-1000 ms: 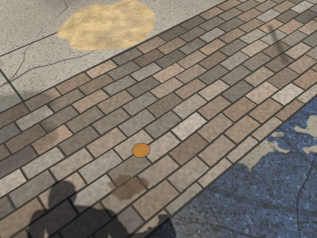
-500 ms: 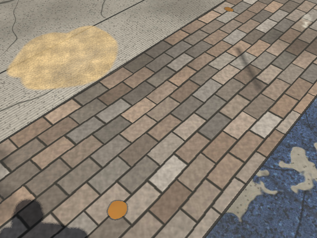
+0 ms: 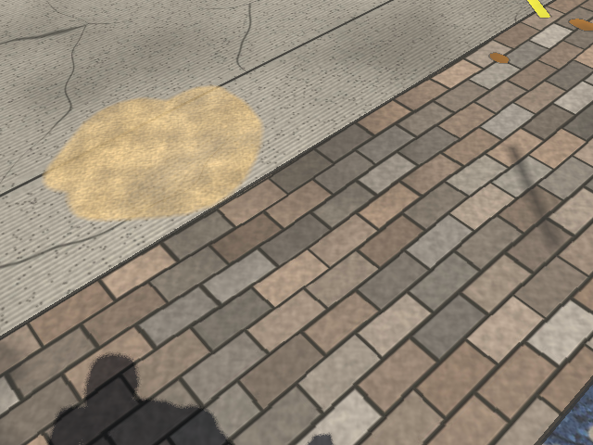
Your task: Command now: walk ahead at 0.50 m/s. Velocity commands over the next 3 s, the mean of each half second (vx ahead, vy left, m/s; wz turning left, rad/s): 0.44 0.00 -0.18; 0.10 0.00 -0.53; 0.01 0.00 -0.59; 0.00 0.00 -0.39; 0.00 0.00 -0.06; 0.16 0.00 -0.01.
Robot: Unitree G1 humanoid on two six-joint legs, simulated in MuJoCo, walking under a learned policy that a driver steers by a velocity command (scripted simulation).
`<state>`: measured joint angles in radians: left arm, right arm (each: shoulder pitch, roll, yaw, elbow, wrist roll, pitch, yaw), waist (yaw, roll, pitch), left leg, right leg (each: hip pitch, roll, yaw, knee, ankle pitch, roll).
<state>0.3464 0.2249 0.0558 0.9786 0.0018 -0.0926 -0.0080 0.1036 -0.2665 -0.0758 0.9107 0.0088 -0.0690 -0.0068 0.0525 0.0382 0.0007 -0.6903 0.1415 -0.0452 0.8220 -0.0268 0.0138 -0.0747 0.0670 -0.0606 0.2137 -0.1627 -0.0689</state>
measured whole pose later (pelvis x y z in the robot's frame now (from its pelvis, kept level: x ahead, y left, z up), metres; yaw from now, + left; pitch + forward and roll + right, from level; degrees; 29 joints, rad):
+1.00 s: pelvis +0.37 +0.04 -0.01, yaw -23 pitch +3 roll +2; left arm 0.16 0.29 0.10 0.72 0.00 0.01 0.02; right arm 0.02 -0.29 -0.07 0.84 0.00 0.00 -0.05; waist 0.02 0.01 0.05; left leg -0.53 0.01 -0.09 0.92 -0.39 -0.06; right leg -0.40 0.08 0.09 0.45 -0.10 -0.07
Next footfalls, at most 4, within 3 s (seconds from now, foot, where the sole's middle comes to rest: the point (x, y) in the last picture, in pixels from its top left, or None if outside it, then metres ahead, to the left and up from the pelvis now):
0.24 left None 0.32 0.16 -0.79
0.74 right None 0.45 -0.07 -0.79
1.20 left None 0.50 0.15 -0.79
1.62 right None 0.33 -0.07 -0.79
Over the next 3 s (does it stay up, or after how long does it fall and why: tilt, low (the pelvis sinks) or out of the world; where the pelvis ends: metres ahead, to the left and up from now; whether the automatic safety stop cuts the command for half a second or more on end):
stays up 0.41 -0.03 -0.01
